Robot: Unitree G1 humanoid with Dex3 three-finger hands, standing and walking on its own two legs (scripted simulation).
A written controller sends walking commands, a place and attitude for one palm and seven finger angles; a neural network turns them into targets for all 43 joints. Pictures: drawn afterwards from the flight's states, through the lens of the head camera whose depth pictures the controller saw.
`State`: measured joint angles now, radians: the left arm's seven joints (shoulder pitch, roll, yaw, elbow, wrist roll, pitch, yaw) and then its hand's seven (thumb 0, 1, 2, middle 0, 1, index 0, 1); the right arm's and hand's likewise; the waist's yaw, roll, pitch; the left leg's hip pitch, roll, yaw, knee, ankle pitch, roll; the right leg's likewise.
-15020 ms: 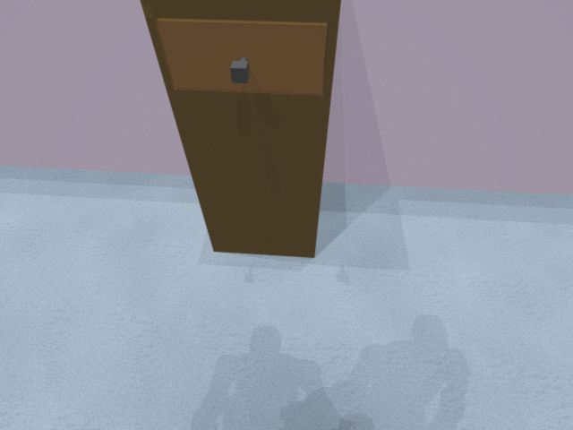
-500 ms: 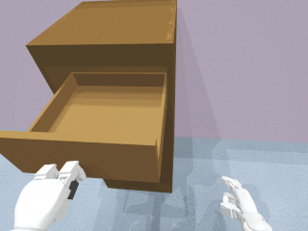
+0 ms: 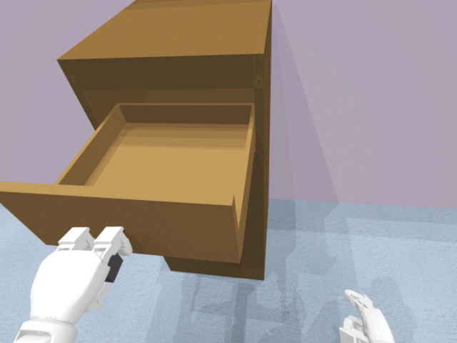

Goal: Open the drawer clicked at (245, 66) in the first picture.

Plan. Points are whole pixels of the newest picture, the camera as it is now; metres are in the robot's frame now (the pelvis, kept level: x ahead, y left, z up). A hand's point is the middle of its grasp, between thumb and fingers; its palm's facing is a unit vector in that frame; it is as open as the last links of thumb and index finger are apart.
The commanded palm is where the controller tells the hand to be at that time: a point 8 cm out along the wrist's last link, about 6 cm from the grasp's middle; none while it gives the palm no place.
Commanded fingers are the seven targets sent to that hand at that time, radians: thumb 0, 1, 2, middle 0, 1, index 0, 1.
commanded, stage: open the thumb to release the handle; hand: left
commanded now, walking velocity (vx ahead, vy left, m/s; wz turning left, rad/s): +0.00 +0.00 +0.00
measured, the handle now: (109, 252) +0.22 +0.22 +0.10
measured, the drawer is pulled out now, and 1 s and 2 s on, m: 0.30 0.30 0.30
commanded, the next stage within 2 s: lift the hand off the handle in 0.30 s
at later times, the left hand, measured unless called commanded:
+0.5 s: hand (98, 282) +0.18 +0.22 +0.09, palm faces +0.08 -0.11 -0.99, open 13.3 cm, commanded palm +0.16 +0.23 +0.14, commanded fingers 0.00 -0.50 0.30 -0.30 -1.20 -0.30 -1.20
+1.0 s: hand (95, 265) +0.19 +0.23 +0.11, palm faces +0.07 -0.08 -0.99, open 13.2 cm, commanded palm +0.16 +0.23 +0.18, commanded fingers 0.00 -0.50 0.30 -0.30 -1.20 -0.30 -1.20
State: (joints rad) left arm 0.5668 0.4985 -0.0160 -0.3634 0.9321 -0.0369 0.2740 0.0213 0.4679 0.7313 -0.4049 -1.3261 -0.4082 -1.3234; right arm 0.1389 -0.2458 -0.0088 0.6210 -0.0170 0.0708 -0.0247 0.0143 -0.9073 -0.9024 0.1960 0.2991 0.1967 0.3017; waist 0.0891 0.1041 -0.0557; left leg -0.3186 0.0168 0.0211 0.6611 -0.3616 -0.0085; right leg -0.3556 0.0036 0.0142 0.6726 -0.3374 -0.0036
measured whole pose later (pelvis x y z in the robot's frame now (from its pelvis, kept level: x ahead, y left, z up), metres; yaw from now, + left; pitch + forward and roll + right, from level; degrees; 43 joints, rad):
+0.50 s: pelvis -0.02 +0.00 +0.01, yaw +1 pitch -2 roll +0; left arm 0.39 0.43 -0.06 -0.27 0.96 -0.02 0.19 0.00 -0.45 0.32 -0.32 -1.20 -0.38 -1.23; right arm 0.08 -0.24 0.00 0.64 -0.02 0.06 -0.03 0.01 -0.91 -0.90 0.20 0.30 0.20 0.30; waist 0.11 0.09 -0.01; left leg -0.24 0.01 0.01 0.54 -0.27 -0.01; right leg -0.27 -0.01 0.00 0.55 -0.25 0.00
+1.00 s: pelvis -0.01 +0.01 +0.02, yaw +1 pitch -3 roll +0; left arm 0.32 0.48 -0.09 -0.31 0.92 0.03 0.11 0.00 -0.49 0.30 -0.37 -1.23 -0.43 -1.25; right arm 0.08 -0.23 0.02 0.65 -0.01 0.07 -0.04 0.01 -0.91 -0.90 0.20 0.30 0.20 0.30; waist 0.12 0.12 0.00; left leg -0.18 0.00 0.01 0.49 -0.25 0.00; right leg -0.21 -0.02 0.00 0.50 -0.24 0.01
